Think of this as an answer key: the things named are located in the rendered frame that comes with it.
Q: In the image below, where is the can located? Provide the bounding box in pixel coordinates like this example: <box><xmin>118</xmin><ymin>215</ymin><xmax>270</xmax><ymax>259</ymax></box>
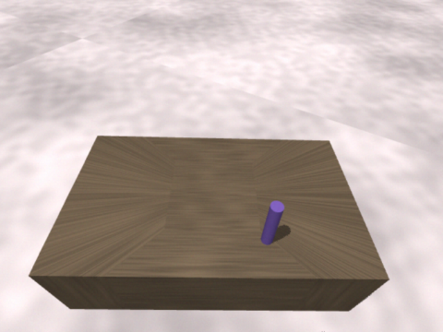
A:
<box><xmin>261</xmin><ymin>201</ymin><xmax>284</xmax><ymax>245</ymax></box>

